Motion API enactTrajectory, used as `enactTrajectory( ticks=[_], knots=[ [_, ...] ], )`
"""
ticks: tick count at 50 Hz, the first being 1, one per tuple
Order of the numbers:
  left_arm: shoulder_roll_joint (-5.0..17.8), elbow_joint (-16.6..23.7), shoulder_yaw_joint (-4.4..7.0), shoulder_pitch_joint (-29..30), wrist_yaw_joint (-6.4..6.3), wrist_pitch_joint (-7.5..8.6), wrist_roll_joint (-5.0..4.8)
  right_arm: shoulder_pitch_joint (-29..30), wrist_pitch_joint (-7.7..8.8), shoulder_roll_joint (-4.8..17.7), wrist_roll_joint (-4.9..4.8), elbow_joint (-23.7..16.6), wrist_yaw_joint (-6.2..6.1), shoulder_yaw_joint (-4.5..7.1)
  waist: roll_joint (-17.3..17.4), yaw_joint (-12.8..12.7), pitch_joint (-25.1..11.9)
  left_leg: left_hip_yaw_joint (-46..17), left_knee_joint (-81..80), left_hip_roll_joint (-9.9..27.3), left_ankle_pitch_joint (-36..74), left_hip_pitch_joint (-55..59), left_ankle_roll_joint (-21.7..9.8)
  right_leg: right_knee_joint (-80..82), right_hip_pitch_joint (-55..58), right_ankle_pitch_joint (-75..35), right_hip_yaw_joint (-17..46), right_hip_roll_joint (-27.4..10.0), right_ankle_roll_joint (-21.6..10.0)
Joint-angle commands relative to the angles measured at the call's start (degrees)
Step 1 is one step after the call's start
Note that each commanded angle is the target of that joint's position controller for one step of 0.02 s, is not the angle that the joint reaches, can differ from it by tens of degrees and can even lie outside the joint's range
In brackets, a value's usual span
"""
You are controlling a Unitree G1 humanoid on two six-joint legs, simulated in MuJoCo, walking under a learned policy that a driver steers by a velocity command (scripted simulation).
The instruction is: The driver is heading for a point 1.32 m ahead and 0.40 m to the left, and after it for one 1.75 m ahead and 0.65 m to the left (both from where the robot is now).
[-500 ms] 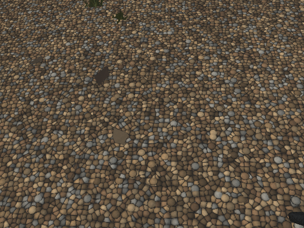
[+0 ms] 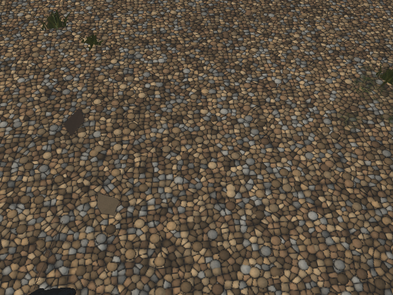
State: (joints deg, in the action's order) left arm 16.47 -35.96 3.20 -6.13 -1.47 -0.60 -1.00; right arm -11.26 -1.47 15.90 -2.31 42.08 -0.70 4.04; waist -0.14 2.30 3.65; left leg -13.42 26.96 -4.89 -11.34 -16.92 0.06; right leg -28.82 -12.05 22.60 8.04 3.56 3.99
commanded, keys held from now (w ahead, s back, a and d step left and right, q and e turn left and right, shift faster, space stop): w+q+shift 0.60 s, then w+e+shift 0.30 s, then e+shift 0.10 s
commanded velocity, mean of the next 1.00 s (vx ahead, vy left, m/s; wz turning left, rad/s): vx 0.78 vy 0.00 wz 0.46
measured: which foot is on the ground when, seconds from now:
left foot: down 0.00-0.02, up 0.04-0.48, down 0.50-0.96, up 0.98-1.00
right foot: up 0.00-0.00, down 0.02-0.50, up 0.52-0.96, down 0.98-1.00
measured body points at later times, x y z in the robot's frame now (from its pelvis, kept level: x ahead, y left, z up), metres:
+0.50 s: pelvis +0.21 +0.11 -0.05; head +0.26 +0.13 +0.39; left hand +0.04 +0.35 -0.17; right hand +0.54 +0.02 -0.11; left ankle +0.30 +0.24 -0.74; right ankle -0.01 -0.13 -0.71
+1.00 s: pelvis +0.60 +0.34 -0.04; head +0.63 +0.36 +0.40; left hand +0.67 +0.65 -0.12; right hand +0.76 +0.09 -0.16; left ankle +0.32 +0.26 -0.69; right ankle +0.79 +0.39 -0.74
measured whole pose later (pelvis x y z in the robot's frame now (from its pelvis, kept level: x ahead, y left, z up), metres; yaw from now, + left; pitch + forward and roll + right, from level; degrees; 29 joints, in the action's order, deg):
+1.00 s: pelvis +0.60 +0.34 -0.04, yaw +27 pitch +1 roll +0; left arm 16.5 -36.9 1.0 -6.7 3.8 6.5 -1.6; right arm -22.3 3.0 17.6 2.9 46.5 -2.1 2.0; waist -0.7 1.6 2.6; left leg 3.7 39.1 -5.1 -28.0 8.7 -0.4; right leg -31.9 -33.8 0.3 -4.5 5.0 -7.1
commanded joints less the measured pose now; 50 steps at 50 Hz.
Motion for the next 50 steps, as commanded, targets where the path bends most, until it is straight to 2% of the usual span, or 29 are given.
enactTrajectory(
  ticks=[1,2,3,4,5,7,14,19,22,23,24,25,26,27,28,29,30,31,32,34,36,38,40,43,46,47,48,49,50],
  knots=[
    [7.3,0.4,3.21,-9.5,-0.03,1.75,-0.69,5.0,-0.20,9.5,-0.87,-6.0,-1.56,2.75,7.1,-6.1,-11.3,-13.0,-3.4,5.7,-21.8,-7.8,-5.1,11.4,18.0,-6.0,0.5,-4.9,-5.2],
    [11.8,-0.6,4.28,-14.3,-0.09,2.01,0.58,7.1,0.42,5.7,-0.53,-8.1,-1.41,1.57,-5.2,-8.3,-10.0,-1.7,10.0,0.1,-25.9,-24.2,-1.6,14.4,25.5,11.1,15.1,-16.6,-11.4],
    [13.5,-0.7,4.65,-12.2,0.54,3.11,2.33,8.9,1.80,5.3,-0.43,-10.2,-0.95,1.23,-11.8,-7.6,-4.0,1.9,21.2,1.8,-19.3,-32.4,-1.0,19.5,20.4,17.8,27.4,-25.7,-16.0],
    [10.3,0.6,3.73,-8.2,0.14,4.17,2.42,8.2,2.59,7.9,0.00,-9.9,-0.41,1.71,-9.5,-5.8,-1.2,3.1,27.2,6.1,-14.2,-34.5,-0.7,19.6,18.2,16.9,24.5,-25.6,-15.5],
    [8.0,0.9,3.12,-6.8,-0.42,4.86,1.51,5.8,2.90,8.8,0.28,-8.3,0.15,2.09,-8.3,-4.9,-0.7,4.0,30.1,6.8,-10.4,-35.0,0.0,20.0,18.8,13.5,19.3,-22.9,-13.5],
    [6.8,-0.3,2.46,-9.4,-0.70,5.47,0.82,4.3,3.37,7.1,0.57,-7.5,1.04,1.66,-7.0,-5.9,0.2,6.0,36.9,8.6,-5.0,-38.4,1.0,20.0,20.6,5.3,11.8,-20.3,-11.6],
    [7.9,-3.0,2.18,-15.4,0.74,6.56,1.85,9.9,4.15,4.8,-0.02,-11.6,3.41,-0.25,-4.9,-7.9,5.8,10.0,36.2,11.4,7.6,-40.2,2.2,22.9,14.6,-9.8,-6.2,-18.0,-11.2],
    [9.6,-6.2,2.31,-18.5,0.88,5.81,1.37,17.3,4.78,2.3,-0.45,-14.5,5.88,-2.25,-2.8,-8.9,9.6,17.5,22.6,10.9,8.4,-34.1,-2.3,23.9,15.5,-22.6,-16.3,-18.9,-9.3],
    [14.0,-7.0,2.94,-18.3,0.31,4.82,1.49,13.0,4.46,5.9,-0.48,-14.6,5.75,-0.78,-8.8,-2.9,1.4,25.0,20.2,2.4,0.9,-16.6,-6.9,10.2,18.0,-76.1,-21.2,-19.0,-8.1],
    [15.5,-7.0,3.26,-17.9,0.05,4.38,1.59,5.1,4.13,9.0,-0.93,-13.3,5.48,0.79,-10.8,2.2,-4.0,25.6,20.5,-0.2,-2.0,-5.4,-8.8,-1.1,16.3,-86.4,-21.7,-19.9,-7.9],
    [16.0,-6.1,3.30,-16.1,-0.13,4.57,1.22,-8.6,3.41,13.8,-1.30,-9.9,4.83,3.42,-10.3,9.8,-11.3,23.6,16.8,-2.0,-0.1,15.1,-11.8,-16.0,7.7,-86.1,-21.4,-19.3,-6.9],
    [12.2,-4.7,2.15,-17.5,-0.32,5.82,1.57,-17.8,2.23,17.3,-1.76,-6.2,3.51,5.17,-2.6,11.3,-13.9,12.0,13.9,2.1,-1.1,36.1,-13.2,-34.9,-11.0,-44.9,-19.0,-14.5,-4.4],
    [3.4,0.7,-1.02,-22.5,0.66,8.26,1.48,-14.3,3.03,22.7,-1.01,-7.8,3.08,5.56,16.9,2.1,-23.6,-29.0,0.8,19.4,-25.9,51.4,-26.4,-58.9,-32.9,7.3,-10.2,-2.3,-1.8],
    [10.1,2.2,-0.17,-12.4,1.00,10.80,-0.16,-17.8,3.89,16.2,0.32,-8.8,2.83,4.07,7.1,8.6,-29.9,-39.5,-9.0,20.1,-37.3,50.7,-23.4,-59.5,-35.8,1.7,2.1,-3.8,-4.5],
    [10.5,4.9,0.12,-5.3,0.68,11.43,-2.31,-17.2,4.98,14.5,1.46,-7.3,2.82,3.53,4.4,7.9,-18.5,-35.6,-12.5,19.5,-31.5,42.0,-20.3,-57.6,-39.2,-1.7,1.0,-4.8,-5.2],
    [8.7,5.0,-0.60,-5.2,0.15,11.74,-1.52,-14.2,5.91,14.1,1.50,-7.2,2.89,3.22,-2.9,3.7,-11.7,-30.3,-12.9,18.1,-23.2,30.8,-19.3,-52.7,-36.4,-4.1,0.8,-7.0,-5.4],
    [7.9,3.8,-0.57,-6.8,0.04,11.46,0.11,-9.3,6.27,12.3,1.80,-7.9,2.74,2.66,-4.6,-0.2,-7.9,-23.7,-12.0,15.5,-15.3,20.6,-19.1,-48.3,-31.7,-5.3,1.1,-8.9,-5.0],
    [7.5,1.8,-0.43,-11.6,0.57,10.24,0.02,-5.1,6.41,9.5,3.07,-8.9,2.48,1.61,-2.2,-4.0,-6.1,-17.3,-12.7,13.4,-11.5,13.5,-18.6,-46.1,-27.4,-7.0,1.3,-11.0,-4.7],
    [7.3,0.1,-0.45,-14.0,0.94,8.87,0.18,-2.8,6.44,6.9,3.04,-8.8,2.32,0.84,0.2,-5.4,-4.4,-13.0,-14.3,12.4,-8.9,8.9,-18.4,-44.0,-25.7,-7.8,-0.2,-12.5,-4.1],
    [6.1,-0.6,-0.77,-12.8,1.27,6.72,0.64,-3.3,6.92,4.9,2.09,-6.8,1.99,-0.13,1.6,-5.4,-0.1,-4.6,-16.3,10.8,-0.4,0.5,-17.2,-39.8,-24.8,-10.0,-3.7,-13.9,-2.4],
    [4.2,1.6,-1.70,-6.4,1.27,6.28,1.43,-5.3,7.88,5.6,2.19,-4.8,1.56,-0.31,3.3,-3.5,3.5,3.7,-17.5,7.6,8.4,-3.9,-14.9,-31.3,-25.6,-19.4,-6.8,-13.4,-1.5],
    [3.1,1.7,-2.36,-1.6,1.73,7.17,1.19,-6.9,8.71,5.7,2.35,-3.7,1.27,-0.71,2.3,-0.8,4.0,9.6,-18.7,5.5,9.8,-4.7,-12.2,-19.8,-21.9,-32.9,-9.4,-11.6,-2.4],
    [2.3,2.5,-2.71,4.4,2.65,8.00,0.07,-11.5,9.58,7.0,1.86,-1.6,1.02,-0.57,0.8,2.8,4.8,10.7,-22.9,7.8,9.6,-1.7,-10.0,-11.1,-18.6,-42.0,-10.9,-9.0,-4.1],
    [3.4,4.1,-2.16,9.1,4.54,8.58,-1.71,-14.1,8.97,8.9,2.19,1.1,0.46,-0.35,2.6,3.9,6.2,14.0,-22.3,11.1,20.6,13.4,-6.4,-1.6,-24.5,-41.6,-10.5,-5.4,-6.7],
    [6.1,4.1,-0.54,5.4,6.18,8.67,-1.29,-12.9,6.89,11.3,4.17,1.5,-1.03,-0.02,5.7,-0.4,-0.6,16.7,-11.0,13.1,58.2,26.7,-2.3,-1.2,-20.9,-34.7,-15.1,1.1,-9.1],
    [7.7,2.7,0.30,-1.3,6.10,8.04,-1.05,-11.7,5.94,12.5,5.11,1.0,-1.88,0.38,7.6,-4.0,-4.9,17.0,-1.5,13.6,72.8,28.5,-1.1,-3.4,-15.1,-30.6,-16.5,3.3,-9.8],
    [10.4,-0.3,1.58,-13.4,5.63,7.08,-1.23,-8.5,5.00,13.5,5.95,-0.2,-2.50,0.68,8.4,-9.7,-10.3,17.2,12.7,13.5,79.4,26.1,0.3,-5.8,-4.7,-28.9,-16.0,3.9,-10.5],
    [11.9,-3.4,2.29,-26.2,4.75,6.26,-0.85,-3.4,4.71,13.8,5.55,-2.3,-2.75,0.78,5.0,-16.5,-13.5,18.2,32.5,11.5,72.4,15.2,1.9,-2.1,10.7,-34.0,-9.8,0.2,-12.4],
    [14.4,-4.9,1.88,-27.1,4.59,6.34,0.78,-11.2,5.41,1.5,6.89,-4.7,-1.55,-2.06,-21.9,-7.5,-18.0,13.7,61.3,0.0,-15.1,-14.7,6.0,-11.0,36.4,-48.4,7.8,-11.7,-22.0]
  ],
)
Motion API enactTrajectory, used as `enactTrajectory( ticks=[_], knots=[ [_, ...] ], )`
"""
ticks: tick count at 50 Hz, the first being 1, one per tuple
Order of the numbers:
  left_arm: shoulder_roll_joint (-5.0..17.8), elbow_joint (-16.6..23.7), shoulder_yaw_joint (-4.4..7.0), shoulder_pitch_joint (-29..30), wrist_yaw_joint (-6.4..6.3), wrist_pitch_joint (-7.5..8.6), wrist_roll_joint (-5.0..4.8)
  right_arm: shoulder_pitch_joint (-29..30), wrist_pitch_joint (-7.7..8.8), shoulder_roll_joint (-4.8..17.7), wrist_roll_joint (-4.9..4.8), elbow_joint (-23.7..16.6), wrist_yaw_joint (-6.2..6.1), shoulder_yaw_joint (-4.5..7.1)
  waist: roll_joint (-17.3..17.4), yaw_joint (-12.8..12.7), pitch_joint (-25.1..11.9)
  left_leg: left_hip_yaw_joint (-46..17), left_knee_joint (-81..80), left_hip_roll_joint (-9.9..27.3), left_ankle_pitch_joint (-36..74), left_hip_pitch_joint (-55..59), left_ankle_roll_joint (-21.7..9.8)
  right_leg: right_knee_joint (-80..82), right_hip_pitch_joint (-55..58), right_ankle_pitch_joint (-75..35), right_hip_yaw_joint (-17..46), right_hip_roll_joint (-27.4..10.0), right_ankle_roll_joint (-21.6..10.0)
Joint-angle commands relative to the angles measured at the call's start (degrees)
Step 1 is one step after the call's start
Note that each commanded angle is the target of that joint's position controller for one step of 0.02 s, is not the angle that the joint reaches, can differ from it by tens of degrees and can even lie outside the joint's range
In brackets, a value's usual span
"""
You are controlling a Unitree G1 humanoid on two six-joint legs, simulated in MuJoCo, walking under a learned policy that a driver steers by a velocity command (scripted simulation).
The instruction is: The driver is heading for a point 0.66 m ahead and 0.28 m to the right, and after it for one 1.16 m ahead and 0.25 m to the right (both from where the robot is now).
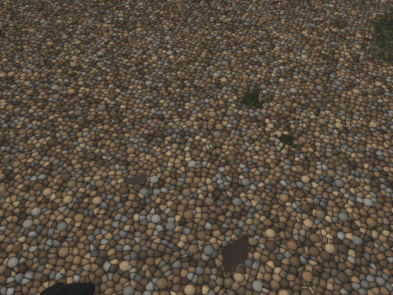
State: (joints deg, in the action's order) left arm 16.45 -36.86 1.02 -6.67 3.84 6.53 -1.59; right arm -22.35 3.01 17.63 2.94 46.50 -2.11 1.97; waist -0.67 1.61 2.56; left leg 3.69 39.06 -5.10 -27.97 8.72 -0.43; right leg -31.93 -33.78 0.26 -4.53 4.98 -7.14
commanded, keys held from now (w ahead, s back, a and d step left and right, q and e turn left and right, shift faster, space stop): e+shift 1.00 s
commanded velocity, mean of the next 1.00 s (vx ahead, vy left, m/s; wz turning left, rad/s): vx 0.15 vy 0.00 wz -0.91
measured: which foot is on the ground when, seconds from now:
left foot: up 0.00-0.38, down 0.40-0.88, up 0.90-1.00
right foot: down 0.00-0.38, up 0.40-0.86, down 0.88-1.00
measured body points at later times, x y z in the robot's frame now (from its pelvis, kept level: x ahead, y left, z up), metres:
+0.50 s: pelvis +0.28 +0.04 +0.03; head +0.31 +0.02 +0.48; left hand +0.55 +0.24 -0.06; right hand +0.34 -0.28 -0.05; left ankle +0.43 +0.08 -0.70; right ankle +0.18 -0.04 -0.63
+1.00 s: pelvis +0.28 +0.01 +0.04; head +0.27 -0.06 +0.49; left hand +0.60 +0.06 -0.03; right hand +0.14 -0.30 -0.07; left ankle +0.43 +0.08 -0.62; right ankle +0.21 -0.06 -0.70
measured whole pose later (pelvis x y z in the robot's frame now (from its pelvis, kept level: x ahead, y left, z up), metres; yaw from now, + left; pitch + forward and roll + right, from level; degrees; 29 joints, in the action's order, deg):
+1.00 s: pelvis +0.28 +0.01 +0.04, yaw -58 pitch +2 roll +3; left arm 18.5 -34.3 4.7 -14.7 -0.9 -2.5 -0.1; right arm -4.8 -0.8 19.2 0.9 39.7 -1.7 6.0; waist 2.3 -0.3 3.9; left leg -0.6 59.2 0.9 -23.5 -32.1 2.8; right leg -32.4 -19.3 15.0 3.6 0.1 -2.2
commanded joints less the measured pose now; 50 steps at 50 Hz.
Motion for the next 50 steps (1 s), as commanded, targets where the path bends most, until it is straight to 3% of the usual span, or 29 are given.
enactTrajectory(
  ticks=[1,2,3,4,6,7,10,12,14,18,19,20,21,22,23,24,25,27,29,34,40,42,43,44,45,46,47,48,50],
  knots=[
    [13.8,-1.0,4.83,-24.9,-1.06,-0.60,3.15,-3.4,2.76,4.0,-2.83,-10.5,1.38,-0.83,-16.0,-8.0,-32.1,-14.2,61.9,-4.2,-7.7,-50.8,7.1,2.9,69.7,-6.7,50.5,-23.6,-19.9],
    [12.4,2.0,5.30,-20.5,-1.91,-1.30,2.69,4.2,3.97,9.0,-4.04,-11.8,1.97,0.22,-4.3,-10.1,-27.5,-16.8,56.0,0.0,-0.5,-50.9,4.0,8.3,62.4,-0.4,48.0,-20.3,-15.4],
    [11.6,3.2,4.85,-15.4,-2.35,-1.65,1.70,9.0,4.70,8.4,-3.87,-14.4,2.17,-0.07,3.1,-6.7,-17.3,-15.8,49.2,1.8,1.8,-50.5,2.3,11.4,50.1,-0.1,43.8,-18.3,-13.7],
    [10.6,4.4,4.37,-10.9,-2.28,-1.67,1.09,10.5,4.67,7.4,-2.77,-14.7,2.27,-0.35,9.0,-2.9,-9.8,-13.8,44.7,2.7,2.1,-48.4,1.6,13.4,37.8,-6.0,40.7,-16.3,-13.0],
    [10.1,5.3,4.29,-6.5,-2.59,-1.88,1.74,8.8,3.30,7.6,-1.40,-14.2,2.17,0.00,7.1,1.0,-4.0,-13.3,36.7,4.6,2.7,-42.6,2.5,15.7,23.4,-19.4,33.0,-11.8,-12.5],
    [9.8,5.0,4.29,-5.6,-2.79,-2.08,1.37,8.3,2.86,7.4,-1.06,-13.9,1.75,-0.01,5.9,1.5,-2.8,-12.5,31.4,5.1,3.1,-41.2,3.6,15.5,18.9,-24.6,29.3,-9.8,-12.0],
    [11.6,3.0,4.93,-6.2,-4.35,-3.75,0.64,10.9,1.93,4.4,-0.87,-15.1,0.67,-0.92,2.5,1.0,-6.1,-9.0,14.0,1.7,10.5,-35.5,6.6,12.3,13.0,-34.8,23.9,-4.7,-9.0],
    [12.3,2.3,5.42,-6.9,-5.63,-5.75,-0.19,13.3,1.34,4.4,-1.84,-15.5,0.53,-0.80,-0.5,-0.1,-10.4,-8.9,5.1,-0.9,20.3,-30.8,7.1,9.6,13.1,-29.5,23.1,-2.0,-4.5],
    [11.9,1.7,5.49,-8.1,-6.55,-7.17,-0.87,17.5,1.19,4.4,-2.29,-16.7,0.73,-0.59,-3.2,-2.0,-11.2,-9.7,-2.5,-2.6,26.6,-28.7,6.7,8.2,13.9,-18.0,25.2,-0.8,-0.9],
    [8.7,3.2,5.09,-5.8,-7.30,-8.25,0.32,18.0,1.98,6.9,-2.82,-15.9,1.01,1.13,-8.2,-1.4,-8.9,-15.1,-13.6,-0.1,29.7,-26.2,5.3,2.1,19.0,-1.3,33.5,-1.8,1.7],
    [7.4,3.9,4.68,-4.5,-7.12,-8.36,0.22,14.5,2.42,6.8,-2.61,-14.3,1.00,1.45,-7.1,0.3,-9.9,-15.3,-18.9,2.7,35.2,-21.4,3.9,-3.8,19.3,4.4,32.6,-0.7,3.0],
    [3.2,3.7,3.45,-8.3,-6.54,-8.45,0.60,12.6,2.35,7.4,-1.78,-13.8,0.65,1.50,1.3,-1.3,-14.4,-22.0,-18.6,12.7,41.9,-10.5,-0.7,-16.3,14.6,25.1,27.0,2.9,5.3],
    [2.2,3.3,2.98,-13.9,-6.25,-8.38,1.34,12.5,1.16,7.5,-0.68,-15.6,0.25,1.22,9.2,-3.9,-15.0,-33.2,-14.0,22.6,61.9,-1.7,-7.4,-26.3,3.8,43.7,19.7,8.4,7.8],
    [6.8,4.5,3.71,-20.7,-4.92,-7.79,0.53,11.2,0.12,9.6,-0.99,-14.1,0.24,2.35,18.8,-7.1,-19.9,-48.2,-17.0,33.3,48.3,-0.4,-15.4,-35.3,-1.4,41.1,16.9,2.3,9.7],
    [11.9,2.2,5.16,-17.2,-4.91,-8.24,-0.10,14.8,-0.33,6.6,-1.57,-15.9,-0.13,2.23,11.1,-4.7,-14.9,-43.0,-18.3,27.6,35.8,-5.0,-14.5,-39.4,-2.4,35.2,15.3,-1.3,11.9],
    [13.8,2.1,5.97,-12.6,-5.12,-9.17,-0.44,16.0,-0.99,4.4,-1.60,-16.3,-0.37,1.64,5.6,-3.0,-10.8,-33.4,-18.5,22.7,26.8,-10.0,-11.2,-41.1,-3.0,29.8,14.3,-2.5,12.7],
    [13.4,2.3,6.01,-11.5,-5.60,-10.12,-0.35,17.5,-1.56,4.6,-1.58,-16.7,-0.43,1.55,3.8,-3.3,-8.8,-28.3,-19.9,19.8,23.2,-15.2,-9.6,-42.0,-1.5,26.8,13.2,-3.6,13.1],
    [10.2,3.9,5.09,-9.8,-5.77,-10.39,0.24,18.7,-2.07,5.9,-1.27,-15.6,-0.72,2.04,5.4,-3.3,-4.6,-19.9,-22.7,16.5,25.2,-22.3,-10.1,-40.9,-0.5,23.0,9.0,-5.3,13.2],
    [7.7,5.0,4.33,-8.9,-5.80,-10.02,0.23,16.7,-2.28,5.6,-0.99,-14.1,-0.91,2.32,7.7,-2.2,-6.0,-15.7,-23.8,16.6,27.9,-20.0,-11.8,-38.1,-1.0,21.8,7.2,-6.7,13.3],
    [7.4,6.8,4.28,-5.8,-5.17,-9.83,0.45,15.9,-2.50,7.5,-1.58,-12.0,-0.63,3.67,7.8,-0.9,-8.4,-11.0,-24.9,21.3,27.4,-15.5,-14.1,-30.0,-0.4,19.7,6.7,-10.9,12.9],
    [7.3,7.0,4.70,-5.4,-3.76,-10.89,0.32,17.7,-2.66,9.9,-2.84,-10.4,1.02,5.30,9.6,-1.2,-8.1,-2.2,-23.4,23.0,24.4,-17.8,-11.1,-14.0,11.0,19.0,1.7,-10.1,9.3],
    [7.4,6.3,5.35,-7.6,-3.29,-11.40,0.25,18.1,-2.66,9.8,-3.76,-9.8,1.45,5.59,8.6,-3.1,-8.6,0.5,-19.3,23.1,22.4,-18.3,-8.3,-4.2,16.8,15.7,-0.2,-8.6,6.9],
    [8.4,5.0,6.16,-10.6,-3.58,-11.57,0.24,16.7,-2.78,8.3,-4.08,-9.0,1.56,5.41,6.6,-4.1,-8.8,2.7,-14.6,21.5,19.1,-21.4,-5.2,0.8,22.4,13.5,0.1,-6.7,4.8],
    [11.7,3.7,7.55,-15.0,-4.28,-11.48,0.32,14.1,-3.11,5.6,-3.92,-7.7,1.89,4.88,-1.6,-5.1,-6.4,6.7,-3.3,17.0,11.1,-30.5,-0.2,8.7,29.5,5.5,8.4,-9.5,1.0],
    [20.1,5.4,9.11,-15.5,-5.38,-11.11,0.25,13.2,-3.41,3.2,-1.34,-10.6,2.17,4.16,-20.4,-1.6,-3.9,8.6,15.7,8.1,-10.5,-50.3,6.3,9.4,35.7,-12.3,32.9,-24.3,-7.5],
    [19.2,7.4,8.76,-12.9,-4.84,-9.04,3.07,22.3,-2.86,4.7,-0.82,-13.6,1.29,4.48,-14.5,-6.2,-7.5,-5.2,24.3,5.0,-9.8,-53.2,5.4,13.5,28.6,-5.2,38.7,-25.9,-13.2],
    [17.4,7.2,8.23,-9.7,-4.57,-7.59,3.55,24.4,-2.78,6.1,-2.11,-14.1,0.64,4.92,-9.9,-4.6,-5.5,-7.9,26.1,5.6,-3.5,-53.3,3.5,15.3,27.0,1.6,33.9,-22.8,-10.4],
    [15.7,7.3,7.88,-6.3,-4.88,-7.02,2.33,22.3,-2.74,6.3,-2.49,-13.1,0.04,5.17,-8.3,-2.3,-4.5,-8.9,25.2,6.2,2.3,-53.2,2.5,15.1,25.9,4.3,30.8,-20.3,-7.2],
    [12.4,8.1,6.52,-2.5,-5.72,-7.37,0.75,19.2,-2.73,6.9,-1.46,-11.2,-0.46,5.60,-7.5,-0.3,-6.1,-9.1,25.5,5.7,8.3,-49.0,3.3,12.6,23.8,-0.5,26.4,-17.3,-4.7]
  ],
)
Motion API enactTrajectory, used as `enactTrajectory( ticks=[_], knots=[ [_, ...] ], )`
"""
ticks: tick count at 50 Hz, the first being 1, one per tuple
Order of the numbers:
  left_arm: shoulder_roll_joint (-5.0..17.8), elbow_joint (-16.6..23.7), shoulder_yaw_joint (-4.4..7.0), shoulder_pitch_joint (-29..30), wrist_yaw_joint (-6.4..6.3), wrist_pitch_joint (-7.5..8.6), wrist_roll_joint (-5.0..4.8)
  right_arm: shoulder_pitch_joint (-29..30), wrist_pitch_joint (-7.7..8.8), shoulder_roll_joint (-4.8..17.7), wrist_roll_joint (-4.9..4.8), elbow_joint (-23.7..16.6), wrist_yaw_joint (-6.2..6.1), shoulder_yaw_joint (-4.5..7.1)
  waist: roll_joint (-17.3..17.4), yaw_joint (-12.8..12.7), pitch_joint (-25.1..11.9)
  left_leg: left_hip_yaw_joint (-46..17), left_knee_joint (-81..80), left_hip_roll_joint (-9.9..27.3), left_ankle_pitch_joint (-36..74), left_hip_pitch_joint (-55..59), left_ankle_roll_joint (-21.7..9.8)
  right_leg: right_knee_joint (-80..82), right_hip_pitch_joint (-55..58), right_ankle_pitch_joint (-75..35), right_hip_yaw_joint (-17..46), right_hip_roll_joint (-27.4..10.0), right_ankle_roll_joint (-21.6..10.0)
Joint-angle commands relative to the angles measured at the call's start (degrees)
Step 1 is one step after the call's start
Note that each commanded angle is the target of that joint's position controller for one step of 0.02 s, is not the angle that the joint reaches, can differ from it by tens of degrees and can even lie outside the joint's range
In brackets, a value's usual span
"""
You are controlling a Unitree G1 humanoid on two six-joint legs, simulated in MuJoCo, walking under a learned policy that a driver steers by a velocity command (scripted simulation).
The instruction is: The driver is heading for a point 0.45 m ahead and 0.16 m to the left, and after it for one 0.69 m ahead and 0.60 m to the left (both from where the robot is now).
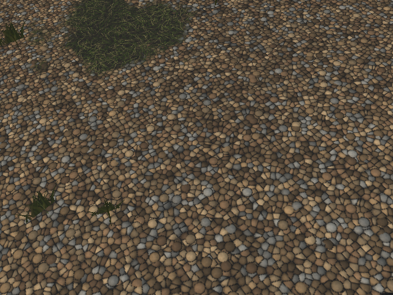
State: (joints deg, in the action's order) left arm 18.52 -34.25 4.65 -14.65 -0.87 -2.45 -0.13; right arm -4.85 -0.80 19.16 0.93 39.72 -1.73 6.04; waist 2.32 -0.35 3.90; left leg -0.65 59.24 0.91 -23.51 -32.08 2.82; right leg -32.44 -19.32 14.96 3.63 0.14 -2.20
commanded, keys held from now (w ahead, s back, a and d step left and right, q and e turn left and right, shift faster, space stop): q+shift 0.22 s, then w+q+shift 0.74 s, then w+shift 0.02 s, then w+q+shift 0.02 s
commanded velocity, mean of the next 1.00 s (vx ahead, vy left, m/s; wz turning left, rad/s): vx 0.55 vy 0.00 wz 0.53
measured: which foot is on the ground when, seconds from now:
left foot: up 0.00-0.40, down 0.42-0.82, up 0.84-1.00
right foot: down 0.00-0.42, up 0.44-0.78, down 0.80-1.00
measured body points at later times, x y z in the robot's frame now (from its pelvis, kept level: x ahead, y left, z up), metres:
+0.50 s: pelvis +0.09 +0.06 -0.01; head +0.10 +0.09 +0.44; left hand +0.21 +0.35 -0.11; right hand +0.18 -0.23 -0.11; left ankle +0.01 +0.13 -0.74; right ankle +0.04 -0.09 -0.67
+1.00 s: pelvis +0.43 +0.17 -0.01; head +0.44 +0.20 +0.44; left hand +0.30 +0.45 -0.12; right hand +0.74 +0.05 -0.08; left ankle +0.37 +0.25 -0.64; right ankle +0.50 +0.03 -0.74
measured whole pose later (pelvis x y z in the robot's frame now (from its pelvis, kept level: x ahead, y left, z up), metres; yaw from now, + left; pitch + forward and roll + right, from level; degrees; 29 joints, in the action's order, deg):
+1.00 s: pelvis +0.43 +0.17 -0.01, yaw +39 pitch +1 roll -5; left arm 18.4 -42.7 5.4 -17.7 -0.4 5.8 0.0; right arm -12.2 0.7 20.0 -2.8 36.1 0.3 3.6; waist 2.7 -2.8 1.8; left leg -0.4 74.8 5.0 -21.0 -36.2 -3.3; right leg -24.1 -9.0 15.6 -6.2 0.0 2.2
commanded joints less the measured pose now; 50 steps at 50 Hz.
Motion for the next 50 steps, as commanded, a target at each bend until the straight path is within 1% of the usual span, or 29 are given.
enactTrajectory(
  ticks=[1,4,8,11,13,15,18,20,21,22,23,24,26,28,31,33,36,38,39,40,41,42,43,44,45,46,47,48,50],
  knots=[
    [8.5,5.8,2.00,6.2,-1.44,1.40,-0.26,-0.5,1.12,5.2,0.23,-3.2,-0.45,1.46,-10.7,2.2,-9.6,-3.6,6.9,-1.0,6.0,-6.1,0.7,12.2,9.8,-18.6,15.5,-11.8,-9.3],
    [5.3,4.4,0.30,4.7,-1.70,1.71,0.58,-1.9,0.63,3.1,-1.05,-1.5,0.39,0.30,-9.8,0.9,-11.6,-1.5,2.4,-0.2,8.5,-2.1,2.3,10.5,11.9,-25.6,10.6,-10.7,-9.1],
    [1.8,1.7,-1.60,5.0,-0.85,2.09,2.15,-1.4,0.20,-0.1,-1.39,-1.0,1.99,-1.74,-11.5,-0.8,-9.8,-0.6,-12.8,3.1,8.7,8.8,2.0,11.0,9.1,-20.0,7.3,-10.6,-9.1],
    [6.6,0.1,-0.25,5.0,-0.22,1.82,2.09,-0.4,-0.01,4.4,-2.39,-2.6,2.35,-0.85,-11.9,-2.2,-4.9,1.6,-15.6,1.5,2.9,9.4,0.7,10.9,7.4,-16.7,9.6,-13.3,-10.9],
    [10.1,-0.8,1.25,1.8,-0.28,1.69,0.61,-1.0,0.15,4.9,-3.31,-3.2,2.49,-1.08,-11.2,-4.4,-4.2,3.2,-15.5,0.9,-0.5,5.8,-1.6,15.5,9.5,11.4,14.2,-15.7,-11.5],
    [10.3,-1.7,1.45,0.9,-0.39,2.82,-0.36,-0.5,0.81,4.1,-3.73,-3.7,2.84,-1.43,-11.5,-4.6,-0.4,2.5,-15.2,2.1,-4.2,0.6,-4.7,19.2,10.8,27.9,20.2,-18.8,-11.3],
    [8.3,-1.4,1.40,5.0,-0.15,4.64,-1.25,-6.3,2.46,2.3,-3.97,-1.4,3.42,-1.76,-8.8,-0.6,0.0,3.1,-22.1,3.4,-2.5,5.9,-9.3,19.3,10.2,22.5,15.3,-18.4,-8.9],
    [5.8,0.4,1.03,12.0,0.20,4.93,-1.26,-19.5,3.18,2.2,-3.62,4.8,3.39,-1.04,-4.1,6.3,-2.7,7.3,-30.6,-0.7,4.2,25.1,-10.7,9.6,-0.5,18.7,3.4,-11.8,-5.2],
    [1.9,2.0,0.08,15.1,0.24,5.51,-0.34,-29.5,3.73,5.5,-3.18,8.1,3.06,0.41,5.8,9.9,-4.7,-3.7,-34.3,3.5,-1.5,37.7,-13.2,-11.0,-11.7,11.1,-5.8,-5.4,-1.4],
    [-1.7,6.7,-1.16,17.9,0.72,7.32,-0.12,-31.6,5.26,13.2,-2.50,6.2,3.39,1.98,18.6,9.0,-3.0,-39.8,-45.7,16.4,-14.1,45.9,-23.4,-30.7,-33.3,14.9,-6.2,5.1,3.3],
    [1.1,7.3,-0.94,19.0,1.44,9.60,-1.91,-28.4,6.13,9.5,-1.85,3.6,3.70,1.00,11.1,9.2,-2.3,-47.6,-50.7,19.6,-20.5,48.0,-26.5,-36.4,-41.6,15.4,1.7,2.8,2.3],
    [2.5,6.9,-0.68,18.8,2.30,11.03,-2.92,-25.1,6.60,6.4,-1.34,2.5,3.40,0.01,7.1,7.3,0.3,-43.0,-49.6,18.3,-15.1,48.4,-24.8,-37.4,-44.3,10.0,2.9,0.5,1.5],
    [3.3,5.4,-0.52,18.0,2.77,12.12,-0.33,-25.0,5.91,5.3,-2.11,1.7,2.81,-0.51,0.2,6.1,0.5,-33.4,-48.1,14.5,-6.2,46.6,-21.7,-32.0,-42.2,3.4,1.7,-1.3,1.8],
    [3.1,5.1,-0.22,18.2,3.47,11.92,0.12,-25.1,4.87,2.2,-2.59,1.3,1.81,-1.95,1.0,4.6,1.6,-26.8,-48.9,10.8,1.1,40.4,-19.3,-24.0,-35.7,-1.9,0.7,-1.4,3.0],
    [0.4,6.4,-1.20,22.9,4.04,11.67,-0.12,-23.0,3.81,3.9,-2.62,0.6,0.03,-1.80,3.1,4.7,4.1,-19.7,-50.2,6.0,9.3,25.9,-17.3,-9.7,-23.7,-10.6,-3.4,2.4,5.3],
    [-0.5,7.5,-1.54,26.3,4.39,11.85,-0.40,-24.1,3.75,5.5,-2.91,1.3,-0.67,-1.32,4.7,5.7,4.4,-19.0,-51.8,5.8,11.1,18.3,-16.3,-2.8,-13.8,-15.8,-4.7,4.0,5.6],
    [3.0,7.7,-0.11,25.1,3.75,11.78,-1.95,-23.9,4.38,5.7,-3.79,2.1,-0.89,-1.07,7.3,4.1,3.3,-21.2,-50.2,7.5,17.8,19.4,-13.7,2.9,-4.6,-18.0,-1.6,3.0,5.2],
    [6.6,6.7,1.62,18.7,2.67,11.65,-2.35,-22.9,4.11,6.4,-3.45,1.9,-0.68,-0.61,9.0,0.2,-2.2,-20.9,-40.7,7.1,39.9,23.3,-11.4,3.2,4.3,-12.5,-2.7,4.2,3.6],
    [8.4,4.8,2.77,9.4,1.75,11.23,-2.77,-21.1,3.60,7.0,-2.49,1.1,-0.31,-0.51,9.0,-5.1,-8.9,-18.6,-28.5,4.7,49.4,22.3,-9.3,2.5,15.3,-10.2,-3.1,3.6,2.2],
    [9.6,2.4,3.35,-5.0,0.68,10.33,-2.69,-17.7,3.54,5.6,-0.93,-1.1,0.23,-1.07,8.5,-12.2,-18.9,-19.0,-12.1,2.6,45.7,11.9,-7.7,-3.1,35.3,-4.8,1.6,-2.6,-0.3],
    [13.5,0.3,3.77,-13.9,0.64,9.79,-0.41,-24.7,4.24,-4.9,-1.31,-3.1,0.50,-3.60,-12.5,-8.4,-32.3,-15.1,12.1,-4.8,7.9,-5.5,-5.7,2.8,56.0,23.3,30.2,-20.2,-8.3],
    [11.1,0.2,2.87,-12.0,1.68,10.12,-0.02,-26.5,4.58,-2.6,-5.03,-4.0,0.68,-4.32,-27.9,-6.4,-33.9,-12.9,22.5,-3.3,-5.6,-13.0,-5.7,15.7,55.0,38.1,51.0,-25.0,-10.3],
    [6.5,0.8,2.03,-7.0,0.99,9.62,-0.59,-19.5,4.47,2.4,-5.86,-4.1,0.63,-3.02,-22.4,-7.7,-20.6,-9.5,24.8,0.5,-0.6,-18.4,-5.9,17.0,45.8,35.5,42.0,-22.7,-8.2],
    [5.1,-0.4,1.71,-5.6,0.51,9.08,-0.45,-14.4,4.46,3.9,-4.46,-4.7,0.92,-2.84,-13.3,-7.8,-13.9,-7.5,23.3,3.0,2.4,-17.9,-6.4,16.0,37.5,24.4,32.0,-21.0,-7.2],
    [4.6,-1.9,1.53,-4.6,0.41,8.67,0.58,-10.6,4.48,3.1,-2.85,-5.6,1.42,-2.87,-6.8,-6.4,-9.2,-6.6,21.3,5.1,3.6,-15.1,-6.7,16.5,28.6,14.1,25.1,-19.4,-6.9],
    [3.3,-2.8,0.98,-2.9,0.22,8.78,1.53,-9.9,3.90,1.9,-2.72,-6.4,1.99,-2.72,-6.6,-3.9,-6.2,-6.9,19.7,7.1,4.4,-12.2,-6.9,18.0,21.7,8.9,20.2,-18.2,-7.0],
    [1.8,-3.6,0.54,-0.8,0.18,8.96,1.42,-10.2,2.92,0.6,-3.50,-6.9,2.43,-2.88,-7.7,-1.9,-3.9,-7.1,18.7,8.6,3.6,-10.7,-6.8,19.5,17.2,6.8,16.4,-17.9,-6.9],
    [0.8,-4.3,0.29,1.1,0.34,9.13,0.55,-9.8,1.91,-0.9,-4.12,-7.7,2.58,-3.27,-8.4,-0.5,-1.4,-6.9,17.6,10.0,1.9,-11.5,-6.6,21.4,14.1,5.1,12.6,-18.2,-6.7],
    [2.0,-5.3,0.46,3.4,0.67,9.58,-0.51,-8.4,0.93,-2.1,-3.61,-9.2,2.60,-3.92,-7.6,1.8,2.5,-7.0,15.3,11.2,3.4,-13.2,-5.6,24.9,8.9,0.8,6.8,-18.9,-6.8]
  ],
)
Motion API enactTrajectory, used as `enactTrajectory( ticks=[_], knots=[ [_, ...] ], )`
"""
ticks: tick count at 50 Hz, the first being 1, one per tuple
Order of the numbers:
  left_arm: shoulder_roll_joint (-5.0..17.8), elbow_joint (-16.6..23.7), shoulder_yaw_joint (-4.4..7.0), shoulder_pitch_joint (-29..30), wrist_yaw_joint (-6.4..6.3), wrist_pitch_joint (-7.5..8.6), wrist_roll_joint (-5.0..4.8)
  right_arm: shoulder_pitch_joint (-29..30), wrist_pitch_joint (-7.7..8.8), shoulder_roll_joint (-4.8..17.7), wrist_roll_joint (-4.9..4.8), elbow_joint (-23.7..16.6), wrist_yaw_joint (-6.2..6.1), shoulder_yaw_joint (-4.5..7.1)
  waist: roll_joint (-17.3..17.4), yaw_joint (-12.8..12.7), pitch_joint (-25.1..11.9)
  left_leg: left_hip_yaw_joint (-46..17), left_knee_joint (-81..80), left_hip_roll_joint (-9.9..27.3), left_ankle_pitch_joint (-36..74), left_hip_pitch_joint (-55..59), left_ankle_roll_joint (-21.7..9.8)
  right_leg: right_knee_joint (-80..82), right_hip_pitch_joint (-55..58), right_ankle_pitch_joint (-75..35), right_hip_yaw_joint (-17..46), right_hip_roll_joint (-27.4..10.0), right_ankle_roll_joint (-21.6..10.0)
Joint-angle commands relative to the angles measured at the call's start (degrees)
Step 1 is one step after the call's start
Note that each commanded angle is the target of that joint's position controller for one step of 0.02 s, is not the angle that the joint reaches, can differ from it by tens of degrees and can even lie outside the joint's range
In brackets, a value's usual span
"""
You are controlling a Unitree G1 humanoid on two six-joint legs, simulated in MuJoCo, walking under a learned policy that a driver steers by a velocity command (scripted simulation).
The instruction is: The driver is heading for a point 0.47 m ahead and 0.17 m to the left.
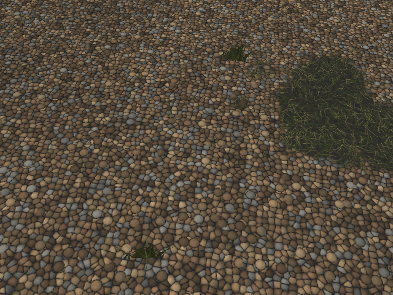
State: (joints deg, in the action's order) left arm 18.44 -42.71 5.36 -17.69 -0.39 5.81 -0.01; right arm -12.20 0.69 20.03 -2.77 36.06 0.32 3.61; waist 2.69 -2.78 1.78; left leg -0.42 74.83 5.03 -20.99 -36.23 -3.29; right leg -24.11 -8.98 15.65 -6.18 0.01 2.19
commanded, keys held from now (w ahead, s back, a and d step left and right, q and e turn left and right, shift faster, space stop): w+q+shift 0.28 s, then shift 0.72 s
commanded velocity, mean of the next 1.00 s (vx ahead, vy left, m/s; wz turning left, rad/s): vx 0.50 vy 0.00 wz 0.48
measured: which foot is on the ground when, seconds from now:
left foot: up 0.00-0.22, down 0.24-0.68, up 0.70-0.98, down 1.00-1.00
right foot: down 0.00-0.22, up 0.24-0.64, down 0.66-1.00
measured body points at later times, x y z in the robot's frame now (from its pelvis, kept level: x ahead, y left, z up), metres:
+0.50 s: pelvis +0.41 +0.11 +0.01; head +0.45 +0.15 +0.45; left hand +0.54 +0.42 -0.07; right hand +0.56 -0.13 -0.10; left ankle +0.37 +0.14 -0.73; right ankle +0.62 -0.01 -0.66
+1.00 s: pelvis +0.63 +0.17 +0.00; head +0.65 +0.19 +0.44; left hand +0.63 +0.44 -0.13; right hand +0.86 -0.01 -0.12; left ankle +0.59 +0.32 -0.73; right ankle +0.75 +0.14 -0.73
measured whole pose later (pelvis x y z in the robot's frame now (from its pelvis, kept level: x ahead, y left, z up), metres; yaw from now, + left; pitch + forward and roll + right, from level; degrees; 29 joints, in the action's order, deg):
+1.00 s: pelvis +0.63 +0.17 +0.00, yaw +28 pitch -1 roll -1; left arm 12.9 -45.8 0.4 -9.0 1.0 1.2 0.9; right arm -10.6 -2.7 15.1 0.8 44.3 -2.1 1.8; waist 0.6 -0.9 4.2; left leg -5.4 34.9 2.6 -16.3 -18.7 1.5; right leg -26.6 -20.6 5.6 -2.2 4.7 -4.1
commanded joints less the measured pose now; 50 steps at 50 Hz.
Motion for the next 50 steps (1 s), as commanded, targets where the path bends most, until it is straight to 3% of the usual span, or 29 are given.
enactTrajectory(
  ticks=[1,3,6,8,10,11,12,13,14,15,16,17,19,21,23,25,29,31,33,34,35,36,37,38,40,43,46,48,50],
  knots=[
    [3.8,3.1,0.22,7.5,0.16,1.56,-0.56,-0.8,-0.69,-2.4,0.41,-5.9,0.70,-1.55,-7.4,5.2,5.4,-7.5,-1.7,7.6,4.8,-9.8,1.1,17.9,-2.1,-2.6,13.3,-19.1,-11.1],
    [5.9,3.1,0.76,9.7,0.02,1.73,-0.07,0.4,-0.51,-0.9,0.78,-5.9,1.31,-1.44,-5.5,6.2,6.6,-5.5,-8.4,7.0,14.0,-8.0,1.6,19.5,-3.4,-6.4,3.8,-15.8,-9.5],
    [8.9,2.1,1.48,5.7,0.13,1.55,-0.29,7.5,0.40,0.1,1.29,-6.5,2.70,-1.31,-0.4,3.0,7.8,1.9,-21.9,3.8,24.0,-0.8,-0.4,20.8,-0.8,-11.1,-5.4,-12.2,-7.3],
    [12.5,1.5,2.13,3.7,0.50,0.92,-0.55,8.7,0.80,1.6,0.85,-6.9,3.32,-0.55,-2.5,3.5,6.5,6.6,-26.6,-0.3,23.0,4.4,-2.5,17.0,5.5,-33.7,-7.4,-13.0,-6.7],
    [16.3,1.8,3.02,3.5,0.63,-0.76,-1.08,0.8,0.42,6.2,-0.43,-5.8,3.13,1.72,-7.9,9.2,-0.3,10.7,-26.0,-6.1,13.5,14.0,-4.8,1.0,12.0,-65.1,-8.4,-14.1,-6.2],
    [16.6,2.6,3.08,4.6,0.53,-1.49,-1.23,-10.3,-0.02,9.6,-0.61,-3.0,2.83,3.72,-9.0,15.1,-6.3,11.6,-27.3,-9.1,10.5,28.3,-6.7,-13.9,8.0,-71.2,-8.0,-14.1,-6.1],
    [13.6,3.3,1.97,5.2,0.18,-1.08,-0.90,-23.0,-0.98,13.7,-0.72,1.1,1.93,6.08,-4.3,20.4,-10.6,6.1,-30.8,-9.3,12.5,49.0,-8.9,-35.0,-6.0,-56.1,-6.9,-11.3,-3.7],
    [1.2,4.0,-1.58,-0.1,0.83,0.32,1.57,-19.4,-1.12,16.8,-0.97,2.2,1.74,5.59,17.6,10.4,-5.9,-12.1,-34.3,-3.2,10.5,54.2,-12.8,-61.8,-25.4,16.1,-2.9,0.4,-1.1],
    [0.9,9.4,-3.14,-2.9,1.17,3.08,-0.66,-15.5,0.81,16.7,0.81,-2.8,2.12,4.38,21.9,5.7,-22.1,-49.8,-54.1,9.0,-18.0,62.2,-23.8,-70.7,-38.0,19.4,11.9,4.4,-2.3],
    [9.4,9.4,-1.56,6.0,0.84,4.47,-2.56,-14.4,2.16,11.2,1.43,-4.0,2.44,3.75,7.1,10.0,-16.6,-52.8,-62.2,10.4,-18.0,56.5,-18.6,-65.7,-38.5,10.2,14.7,0.6,-4.3],
    [8.5,10.2,-1.73,9.3,0.35,4.71,-3.30,-11.9,3.45,10.7,2.28,-3.2,2.51,3.45,0.3,7.4,-8.2,-48.2,-62.4,10.1,-6.6,46.6,-16.7,-60.1,-37.5,6.0,13.5,-0.6,-4.6],
    [6.9,8.9,-2.25,9.0,-0.38,4.36,-1.66,-7.6,4.46,9.8,2.80,-3.4,2.71,3.09,-6.5,4.2,-5.1,-41.4,-59.6,8.7,8.5,37.6,-15.4,-56.3,-32.6,4.1,13.8,-3.1,-3.7],
    [7.7,6.7,-1.61,4.5,-0.08,2.11,-0.59,-1.8,4.76,7.1,4.04,-4.1,2.00,2.08,-5.1,0.2,-3.7,-27.6,-56.4,6.3,33.2,25.8,-14.2,-51.1,-23.3,3.8,13.7,-6.5,-2.0],
    [5.7,6.9,-2.03,6.5,0.27,0.48,0.50,-2.0,4.49,4.7,2.40,-2.1,0.66,1.11,-4.6,0.3,-0.9,-18.2,-57.6,3.4,44.7,20.0,-12.7,-42.0,-21.7,2.5,10.3,-7.3,-0.4],
    [1.9,8.3,-3.22,11.4,0.56,0.28,1.62,-3.2,4.11,4.9,2.17,-0.3,-1.04,1.01,-3.6,1.6,-0.3,-9.8,-57.4,-1.8,54.2,17.9,-10.2,-31.1,-20.7,-6.7,6.3,-4.3,0.6],
    [0.0,7.9,-4.02,14.8,1.57,1.00,1.75,-4.8,3.04,4.5,2.09,0.9,-2.41,0.96,-3.2,4.4,-2.4,-4.6,-56.2,-5.6,49.2,19.1,-6.7,-16.7,-16.5,-22.2,3.9,-1.1,0.8],
    [1.4,9.4,-3.38,21.3,3.47,2.02,1.06,-10.7,1.78,4.5,2.22,4.9,-3.26,1.00,0.4,8.3,-2.7,-8.5,-55.0,-1.9,37.4,26.5,-4.1,-4.1,-14.8,-34.5,5.0,1.5,-1.0],
    [3.9,8.4,-2.23,18.0,3.62,2.35,1.22,-9.7,1.53,3.8,2.84,5.5,-3.28,0.97,2.3,5.9,-3.2,-10.9,-50.0,-0.4,38.3,30.9,-4.0,-2.6,-13.8,-30.7,6.2,1.8,-2.8],
    [5.5,4.6,-1.14,6.2,3.16,2.71,1.66,-5.2,1.20,3.3,3.07,4.5,-2.79,0.89,2.3,-1.0,-7.2,-9.5,-36.9,-2.6,46.1,33.0,-2.1,1.1,-4.3,-34.4,4.3,2.4,-4.2],
    [7.8,3.9,-0.87,1.5,2.80,2.88,2.70,-6.4,1.07,1.0,4.04,3.1,-2.21,0.17,-4.3,-1.5,-13.8,-9.2,-21.3,-6.6,29.9,25.5,0.5,-4.4,9.9,-56.1,11.3,-5.9,-7.7],
    [6.1,4.1,-2.12,1.8,2.64,2.27,3.99,-19.6,0.88,-2.9,3.21,6.1,-1.61,-0.96,-17.2,3.6,-23.1,-11.2,-0.5,-14.1,-18.9,11.1,5.2,-8.0,26.8,-71.8,32.2,-22.4,-20.4],
    [3.7,4.0,-2.24,0.8,2.89,1.43,2.38,-23.5,0.47,2.0,1.73,8.5,-0.86,-0.40,-12.8,2.4,-29.6,-17.2,4.1,-12.7,-18.8,9.1,5.3,-4.2,28.5,-55.8,41.9,-24.0,-23.9],
    [3.3,5.4,-2.15,5.9,2.75,0.48,0.54,-15.6,-0.56,6.0,1.07,7.3,-0.91,0.73,-7.2,1.3,-22.1,-15.2,5.3,-9.9,-15.1,6.6,6.2,-0.9,20.9,-37.0,38.6,-22.0,-22.4],
    [1.7,5.6,-2.89,9.8,2.47,-0.55,-0.03,-7.7,-1.64,6.7,1.75,5.3,-1.51,1.09,-1.7,1.4,-14.0,-11.1,2.1,-8.0,-11.5,5.6,6.7,3.0,10.4,-22.8,33.9,-18.7,-19.2],
    [1.2,5.0,-3.53,13.6,1.99,-1.79,0.98,-5.0,-3.68,4.4,2.55,4.0,-2.26,0.87,-4.0,4.4,-6.2,-7.8,-6.5,-4.8,-6.6,9.9,6.9,8.3,-4.9,-9.6,28.3,-13.6,-15.6],
    [1.3,3.3,-3.23,13.7,1.88,-2.39,1.66,-7.5,-3.52,-0.8,3.02,5.8,-2.88,-0.45,-8.5,5.2,-6.0,-3.9,-23.4,-4.0,-8.7,18.1,7.1,9.3,-10.2,-15.1,19.5,-8.9,-13.7],
    [3.2,1.8,-2.56,11.8,1.38,-3.01,1.04,-6.3,-3.15,0.0,3.15,6.8,-2.95,-0.43,-8.3,3.9,-10.2,-3.7,-32.9,-3.0,0.1,23.0,6.2,9.0,-7.7,-9.1,19.4,-10.4,-14.5],
    [3.3,1.7,-2.74,13.7,1.05,-3.87,0.58,-5.6,-3.24,0.1,3.31,7.6,-2.65,-0.29,-8.4,4.8,-8.3,-2.4,-39.8,-3.6,7.2,27.2,4.9,10.2,-11.8,5.7,18.8,-9.4,-12.7],
    [1.1,0.7,-3.67,12.6,1.02,-4.20,0.80,-3.6,-3.00,0.0,4.56,7.1,-2.54,-0.40,-7.9,4.8,-5.2,-3.2,-45.3,-2.7,9.4,29.9,3.1,10.4,-16.0,16.2,17.7,-7.1,-8.8]
  ],
)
